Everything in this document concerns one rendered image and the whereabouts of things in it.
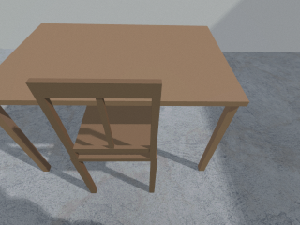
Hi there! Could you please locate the chair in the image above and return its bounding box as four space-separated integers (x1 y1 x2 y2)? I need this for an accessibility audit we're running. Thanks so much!
26 78 162 193

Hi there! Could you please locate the table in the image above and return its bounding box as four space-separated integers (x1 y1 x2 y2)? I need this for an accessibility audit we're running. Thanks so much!
0 23 249 172

